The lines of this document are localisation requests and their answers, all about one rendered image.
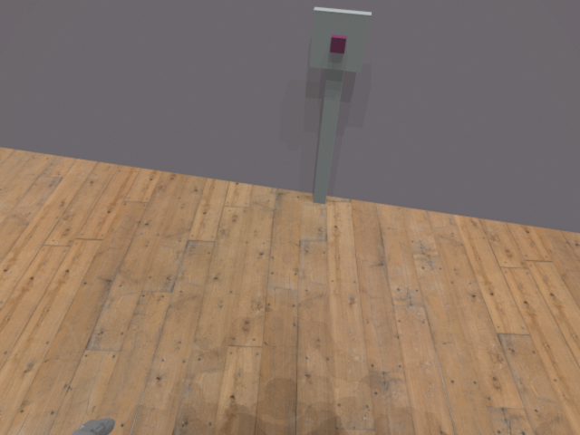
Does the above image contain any panel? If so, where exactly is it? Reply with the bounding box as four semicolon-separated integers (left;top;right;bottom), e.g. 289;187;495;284
310;7;372;204

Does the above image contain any button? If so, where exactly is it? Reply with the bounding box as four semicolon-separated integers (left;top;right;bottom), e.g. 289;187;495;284
330;34;346;53

